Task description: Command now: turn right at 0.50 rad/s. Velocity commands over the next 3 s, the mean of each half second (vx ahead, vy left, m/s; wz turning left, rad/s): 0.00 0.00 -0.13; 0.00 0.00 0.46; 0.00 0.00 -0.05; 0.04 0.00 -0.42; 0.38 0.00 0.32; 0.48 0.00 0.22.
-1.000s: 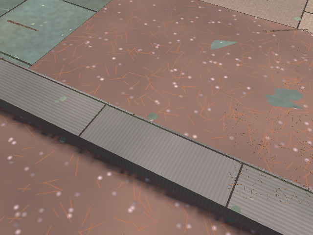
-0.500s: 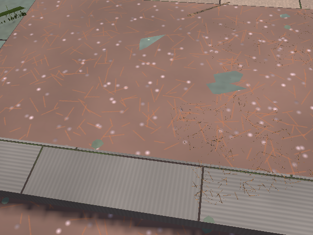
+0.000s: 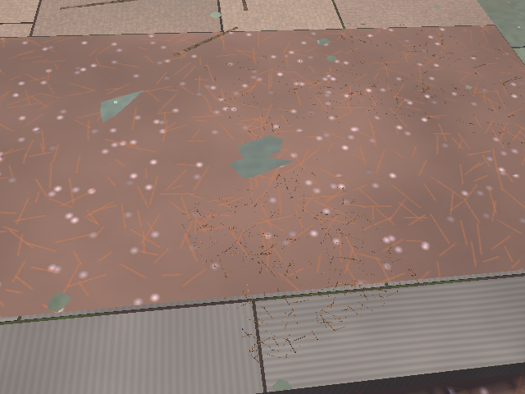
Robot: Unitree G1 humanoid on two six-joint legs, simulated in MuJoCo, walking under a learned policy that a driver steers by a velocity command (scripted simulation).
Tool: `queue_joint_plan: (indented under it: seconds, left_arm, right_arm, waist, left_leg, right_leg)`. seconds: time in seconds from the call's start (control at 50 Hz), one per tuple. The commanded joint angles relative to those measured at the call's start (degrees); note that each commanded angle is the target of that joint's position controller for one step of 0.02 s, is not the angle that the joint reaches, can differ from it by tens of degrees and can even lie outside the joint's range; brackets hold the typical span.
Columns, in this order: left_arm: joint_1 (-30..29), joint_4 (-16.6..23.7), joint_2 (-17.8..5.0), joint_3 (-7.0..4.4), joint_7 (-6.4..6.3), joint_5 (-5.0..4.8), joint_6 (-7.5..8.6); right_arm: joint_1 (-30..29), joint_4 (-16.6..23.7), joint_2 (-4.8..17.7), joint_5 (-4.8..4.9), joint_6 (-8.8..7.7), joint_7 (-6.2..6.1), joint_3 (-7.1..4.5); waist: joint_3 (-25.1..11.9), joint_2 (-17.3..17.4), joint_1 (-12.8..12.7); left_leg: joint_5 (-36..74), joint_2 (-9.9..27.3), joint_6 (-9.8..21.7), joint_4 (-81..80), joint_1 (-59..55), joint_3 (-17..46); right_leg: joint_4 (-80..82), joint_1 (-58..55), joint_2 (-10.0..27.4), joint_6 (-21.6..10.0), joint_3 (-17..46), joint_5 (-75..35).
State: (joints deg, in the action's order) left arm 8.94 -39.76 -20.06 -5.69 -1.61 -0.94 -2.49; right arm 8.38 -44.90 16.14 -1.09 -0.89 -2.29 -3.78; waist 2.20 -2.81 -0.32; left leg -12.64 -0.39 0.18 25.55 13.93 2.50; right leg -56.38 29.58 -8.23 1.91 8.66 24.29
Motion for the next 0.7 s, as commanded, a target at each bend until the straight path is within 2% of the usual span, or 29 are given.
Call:
queue_joint_plan:
  seconds: [0.02, 0.06, 0.08, 0.14, 0.16, 0.2, 0.24, 0.26, 0.28, 0.3, 0.32, 0.34, 0.36, 0.38, 0.4, 0.42, 0.46, 0.48, 0.5, 0.52, 0.56, 0.58, 0.62, 0.66, 0.7]
  left_arm:
    - [3.35, 1.99, -4.04, -1.38, 0.07, 0.06, -0.33]
    - [0.02, 3.65, -2.70, -0.56, 0.03, -0.38, 0.00]
    - [-1.28, 4.28, -2.26, -0.20, -0.04, -0.28, 0.16]
    - [-2.38, 5.14, -0.78, 1.08, 0.35, 0.32, 0.44]
    - [-2.48, 5.20, -1.00, 1.22, 0.48, 0.31, 0.46]
    - [-1.31, 4.58, -2.00, 1.02, 0.64, 0.20, 0.37]
    - [2.36, 2.63, -1.74, 0.94, 0.87, 0.41, 0.40]
    - [2.67, 2.59, -3.20, 0.71, 0.71, 0.62, 0.31]
    - [4.35, 2.87, -6.19, 0.29, 0.12, 0.94, 0.08]
    - [0.63, 2.72, -6.26, 0.90, 0.05, 2.24, -0.04]
    - [-1.61, 3.12, -0.50, 2.28, 0.59, 2.71, 0.72]
    - [-2.88, 2.45, 0.07, 2.55, 0.90, 3.01, 1.35]
    - [-2.98, 2.09, -1.81, 1.94, 0.83, 2.95, 1.79]
    - [-2.97, 1.84, -3.36, 1.55, 0.69, 2.58, 2.13]
    - [-2.07, 1.39, -4.29, 1.32, 0.31, 2.40, 2.16]
    - [-0.95, 0.95, -5.14, 0.99, -0.10, 2.23, 1.98]
    - [1.02, 0.50, -6.15, 0.31, -0.90, 1.71, 1.55]
    - [1.05, 0.81, -6.16, 0.18, -1.25, 1.88, 1.43]
    - [1.23, 1.16, -5.76, 0.22, -1.50, 2.18, 1.54]
    - [0.66, 1.25, -5.22, 0.33, -1.65, 2.14, 1.79]
    - [-3.49, 1.54, -4.29, 0.37, -1.60, 1.37, 2.45]
    - [-5.12, 1.58, -4.16, 0.32, -1.50, 1.21, 2.57]
    - [-6.75, 1.41, -4.33, 0.11, -1.32, 1.24, 2.34]
    - [-5.48, 0.63, -5.63, -0.36, -1.35, 1.06, 1.90]
    - [-5.14, -0.03, -6.80, -0.69, -1.38, 0.14, 1.46]
  right_arm:
    - [-4.22, 4.84, 6.85, 0.88, -0.31, -0.55, -0.92]
    - [-1.45, 4.18, 7.58, 0.44, 0.22, -0.58, -1.00]
    - [-0.38, 3.88, 8.09, 0.42, 0.36, -0.59, -1.13]
    - [-0.79, 3.63, 10.05, 0.90, 0.70, -0.15, -1.57]
    - [-0.61, 3.37, 10.68, 1.07, 0.79, 0.12, -1.70]
    - [0.08, 2.63, 11.05, 1.63, 0.88, 0.58, -1.64]
    - [-0.33, 1.88, 10.12, 2.61, 0.87, 0.77, -1.10]
    - [2.65, 0.55, 8.78, 2.63, 0.38, 0.94, -0.56]
    - [4.11, 0.73, 5.81, 0.47, -0.35, 1.49, 0.56]
    - [5.24, 1.37, 1.59, -0.46, -1.19, 1.96, 1.86]
    - [1.85, 0.65, 4.43, -0.36, -1.05, 1.82, 1.52]
    - [0.33, 0.53, 5.59, 0.35, -0.91, 1.90, 1.23]
    - [-0.65, 0.02, 6.07, 0.59, -0.58, 1.56, 1.16]
    - [-1.07, 0.18, 7.74, 0.60, -0.04, 1.21, 0.86]
    - [-0.82, 0.21, 8.95, 0.97, 0.22, 1.01, 0.53]
    - [-0.77, 0.32, 9.10, 1.41, 0.29, 0.94, 0.38]
    - [-0.43, 0.39, 8.78, 1.70, 0.43, 0.84, 0.08]
    - [-0.39, 0.59, 8.34, 1.81, 0.69, 0.92, -0.10]
    - [-0.26, 0.81, 8.23, 2.00, 1.07, 1.08, -0.49]
    - [0.72, 0.60, 8.20, 2.36, 1.59, 1.12, -1.04]
    - [2.41, 0.21, 6.97, 2.41, 2.57, 0.86, -1.21]
    - [2.38, 0.30, 6.33, 2.12, 2.84, 0.87, -1.02]
    - [1.59, 1.27, 5.43, 1.92, 2.93, 1.64, -0.49]
    - [0.76, 2.70, 6.10, 2.24, 2.69, 2.76, -0.47]
    - [2.64, 3.09, 6.98, 2.39, 2.65, 3.74, -0.89]
  waist:
    - [-3.17, 9.27, -1.08]
    - [-3.34, 10.84, 1.09]
    - [-3.87, 11.44, 1.99]
    - [-5.50, 13.08, 2.62]
    - [-5.67, 13.73, 2.88]
    - [-5.78, 14.16, 2.71]
    - [-5.33, 12.93, 0.25]
    - [-5.73, 10.70, 0.31]
    - [-9.89, 1.83, 1.30]
    - [-10.15, -9.82, 4.28]
    - [-9.38, -4.86, 1.82]
    - [-7.43, -3.87, 2.19]
    - [-6.35, -4.14, 1.42]
    - [-3.93, -5.52, 0.77]
    - [-2.16, -5.12, 0.67]
    - [-1.17, -4.97, 0.47]
    - [-1.20, -5.88, -0.67]
    - [-1.67, -7.56, -1.38]
    - [-1.98, -7.62, -2.03]
    - [-2.03, -5.70, -1.42]
    - [-1.40, -2.66, 0.90]
    - [-1.53, -2.34, 1.29]
    - [-3.20, -3.03, 1.13]
    - [-5.49, -4.38, 0.28]
    - [-6.73, -4.64, 1.37]
  left_leg:
    - [18.87, 13.70, 10.32, -6.84, -6.10, 9.54]
    - [21.00, 13.14, 11.65, -6.80, -9.24, 7.88]
    - [21.82, 13.55, 12.11, -6.51, -11.03, 7.77]
    - [23.39, 14.17, 12.41, -5.81, -9.99, 6.10]
    - [24.29, 14.51, 12.57, -5.71, -9.05, 6.08]
    - [24.93, 14.87, 12.49, -4.46, -8.75, 6.64]
    - [23.82, 13.55, 10.22, -1.63, -5.97, 5.47]
    - [19.68, 12.31, 6.93, -0.36, -2.18, 4.45]
    - [7.62, 8.54, 2.10, 6.53, 3.79, 0.57]
    - [-9.50, 4.61, -1.72, 5.15, 7.26, -2.82]
    - [-9.67, 5.63, -3.42, 4.14, 2.59, -1.41]
    - [-3.20, 5.19, -3.41, 1.83, 1.57, -1.76]
    - [1.16, 4.58, -3.52, 1.42, 1.72, -1.99]
    - [3.32, 4.53, -3.53, 1.66, 2.94, -1.47]
    - [3.17, 4.37, -3.34, 2.80, 3.80, -1.23]
    - [2.34, 3.56, -3.25, 4.69, 5.35, -1.78]
    - [-3.56, 2.55, -3.28, 10.65, 9.55, -2.92]
    - [-12.89, 2.47, -3.35, 18.21, 12.08, -3.05]
    - [-20.91, 3.21, -3.52, 28.21, 15.50, -1.59]
    - [-23.47, 3.63, -3.80, 36.10, 17.82, -0.09]
    - [-19.80, 4.91, -4.21, 36.72, 18.41, 0.49]
    - [-17.45, 5.16, -4.59, 34.38, 17.26, -0.55]
    - [-13.55, 5.26, -4.74, 27.20, 12.46, -2.71]
    - [-10.77, 4.38, -4.01, 20.48, 9.03, -4.40]
    - [-5.78, 2.89, -2.25, 12.53, 4.83, -6.69]
  right_leg:
    - [-12.52, 5.89, 3.41, 3.14, -1.15, -0.60]
    - [-7.19, 6.30, 4.29, 4.04, -3.11, -1.50]
    - [-3.82, 5.87, 5.03, 4.35, -3.48, -1.42]
    - [7.84, -2.57, 7.46, 3.99, -6.39, 0.14]
    - [11.09, -5.41, 7.58, 3.65, -7.66, 0.23]
    - [18.58, -9.66, 7.15, 2.63, -9.09, -2.28]
    - [34.08, -17.90, 6.30, -0.09, -10.52, -13.92]
    - [38.97, -24.43, 7.90, -2.00, -7.80, -20.33]
    - [37.25, -33.99, 16.62, -4.34, 2.16, -35.24]
    - [34.82, -30.30, 24.43, -11.29, 7.80, -40.18]
    - [35.77, -25.57, 22.60, -13.13, 5.58, -31.31]
    - [35.72, -24.29, 19.03, -10.55, 2.31, -24.39]
    - [35.59, -24.11, 16.31, -8.20, 0.15, -18.86]
    - [36.24, -22.69, 16.14, -7.31, 0.05, -16.98]
    - [36.83, -21.33, 16.33, -7.13, -0.16, -17.05]
    - [36.79, -21.65, 17.11, -7.61, 0.14, -17.87]
    - [36.97, -23.27, 21.10, -10.73, 2.17, -21.93]
    - [37.50, -23.59, 24.27, -13.46, 4.29, -25.37]
    - [38.10, -23.94, 27.80, -16.50, 6.39, -30.60]
    - [38.22, -23.85, 29.77, -18.35, 6.38, -35.19]
    - [38.59, -22.72, 27.96, -17.18, 1.19, -35.26]
    - [38.42, -22.33, 26.76, -16.33, -1.29, -35.12]
    - [37.26, -21.89, 24.95, -15.24, -5.68, -35.75]
    - [35.43, -23.99, 25.55, -14.69, -6.85, -37.73]
    - [32.25, -24.34, 26.04, -13.03, -7.93, -36.53]
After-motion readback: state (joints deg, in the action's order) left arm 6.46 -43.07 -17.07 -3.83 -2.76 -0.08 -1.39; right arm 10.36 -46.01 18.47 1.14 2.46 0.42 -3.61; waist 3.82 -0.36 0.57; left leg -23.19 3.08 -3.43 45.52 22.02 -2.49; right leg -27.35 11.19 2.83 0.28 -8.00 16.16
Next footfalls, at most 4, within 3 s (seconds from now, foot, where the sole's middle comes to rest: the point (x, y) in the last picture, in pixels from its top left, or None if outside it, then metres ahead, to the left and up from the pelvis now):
0.26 right None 0.03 -0.15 -0.78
0.74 left None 0.03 0.10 -0.78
1.26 right None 0.11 -0.12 -0.78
1.80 right None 0.09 -0.15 -0.78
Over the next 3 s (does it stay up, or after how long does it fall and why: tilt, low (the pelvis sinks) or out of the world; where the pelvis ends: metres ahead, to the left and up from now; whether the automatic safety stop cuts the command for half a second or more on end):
stays up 0.51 0.06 0.02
